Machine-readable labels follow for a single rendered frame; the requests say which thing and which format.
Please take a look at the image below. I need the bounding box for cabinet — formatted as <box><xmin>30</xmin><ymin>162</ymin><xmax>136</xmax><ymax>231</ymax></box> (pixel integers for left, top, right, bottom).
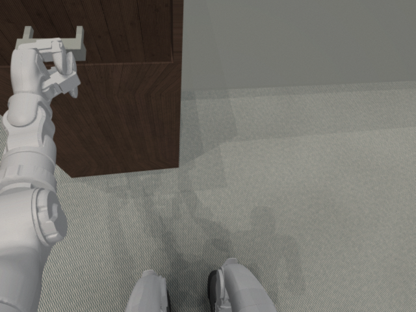
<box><xmin>0</xmin><ymin>0</ymin><xmax>184</xmax><ymax>178</ymax></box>

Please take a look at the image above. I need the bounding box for robot thigh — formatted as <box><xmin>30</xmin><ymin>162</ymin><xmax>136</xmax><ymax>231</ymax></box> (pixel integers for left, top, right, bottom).
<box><xmin>216</xmin><ymin>264</ymin><xmax>277</xmax><ymax>312</ymax></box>
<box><xmin>124</xmin><ymin>275</ymin><xmax>168</xmax><ymax>312</ymax></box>

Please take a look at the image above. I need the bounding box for left robot hand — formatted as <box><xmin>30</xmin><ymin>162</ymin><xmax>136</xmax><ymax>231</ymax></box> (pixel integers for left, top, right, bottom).
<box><xmin>10</xmin><ymin>38</ymin><xmax>81</xmax><ymax>106</ymax></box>

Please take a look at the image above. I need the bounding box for left robot upper arm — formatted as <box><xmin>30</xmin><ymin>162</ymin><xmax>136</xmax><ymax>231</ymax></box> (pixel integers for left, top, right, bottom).
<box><xmin>0</xmin><ymin>188</ymin><xmax>68</xmax><ymax>312</ymax></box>

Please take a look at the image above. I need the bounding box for handle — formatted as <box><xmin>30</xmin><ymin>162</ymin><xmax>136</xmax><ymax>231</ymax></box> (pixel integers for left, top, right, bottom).
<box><xmin>15</xmin><ymin>26</ymin><xmax>86</xmax><ymax>62</ymax></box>

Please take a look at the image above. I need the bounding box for robot left thigh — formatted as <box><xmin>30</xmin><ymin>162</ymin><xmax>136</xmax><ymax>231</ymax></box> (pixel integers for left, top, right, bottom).
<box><xmin>124</xmin><ymin>275</ymin><xmax>168</xmax><ymax>312</ymax></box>

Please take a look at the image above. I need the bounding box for robot left forearm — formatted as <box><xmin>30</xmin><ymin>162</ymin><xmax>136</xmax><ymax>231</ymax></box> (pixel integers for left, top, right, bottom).
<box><xmin>0</xmin><ymin>93</ymin><xmax>57</xmax><ymax>196</ymax></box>

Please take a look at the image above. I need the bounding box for drawer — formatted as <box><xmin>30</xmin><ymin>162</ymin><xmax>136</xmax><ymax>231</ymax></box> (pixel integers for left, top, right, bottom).
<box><xmin>0</xmin><ymin>0</ymin><xmax>171</xmax><ymax>66</ymax></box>

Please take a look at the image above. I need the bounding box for robot right thigh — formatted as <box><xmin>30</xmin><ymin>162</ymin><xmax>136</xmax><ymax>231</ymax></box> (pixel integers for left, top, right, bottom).
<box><xmin>216</xmin><ymin>264</ymin><xmax>277</xmax><ymax>312</ymax></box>

